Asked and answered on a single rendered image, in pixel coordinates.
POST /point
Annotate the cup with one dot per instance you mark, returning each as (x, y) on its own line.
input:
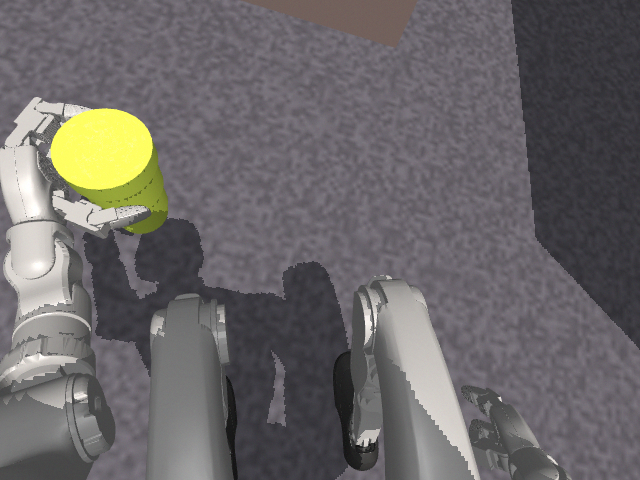
(109, 157)

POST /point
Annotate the left robot hand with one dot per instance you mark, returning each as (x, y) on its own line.
(33, 189)

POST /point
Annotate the right robot foot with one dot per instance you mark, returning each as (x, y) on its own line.
(358, 457)

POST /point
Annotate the right robot arm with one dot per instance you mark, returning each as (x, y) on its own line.
(532, 463)

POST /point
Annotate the right robot hand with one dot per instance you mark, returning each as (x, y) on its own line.
(492, 444)

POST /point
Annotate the left robot arm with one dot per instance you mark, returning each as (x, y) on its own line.
(54, 419)

